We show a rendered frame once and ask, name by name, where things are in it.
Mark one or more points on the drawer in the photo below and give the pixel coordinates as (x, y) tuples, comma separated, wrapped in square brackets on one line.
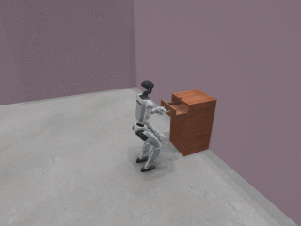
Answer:
[(177, 110)]

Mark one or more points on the right robot hand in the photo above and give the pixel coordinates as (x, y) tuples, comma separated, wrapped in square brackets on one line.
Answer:
[(161, 138)]

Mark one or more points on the left robot hand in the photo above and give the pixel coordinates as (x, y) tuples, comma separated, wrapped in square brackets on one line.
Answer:
[(159, 110)]

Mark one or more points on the robot right forearm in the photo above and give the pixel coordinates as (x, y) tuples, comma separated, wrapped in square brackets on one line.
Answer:
[(152, 129)]

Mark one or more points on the robot right shin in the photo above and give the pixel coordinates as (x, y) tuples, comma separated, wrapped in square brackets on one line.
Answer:
[(153, 155)]

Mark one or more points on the cabinet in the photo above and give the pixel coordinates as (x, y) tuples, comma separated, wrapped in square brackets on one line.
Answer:
[(193, 134)]

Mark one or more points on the right robot upper arm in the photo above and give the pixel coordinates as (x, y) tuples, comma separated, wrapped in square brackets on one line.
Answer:
[(149, 106)]

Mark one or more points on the robot left foot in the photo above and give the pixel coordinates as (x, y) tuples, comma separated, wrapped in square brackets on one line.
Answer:
[(145, 158)]

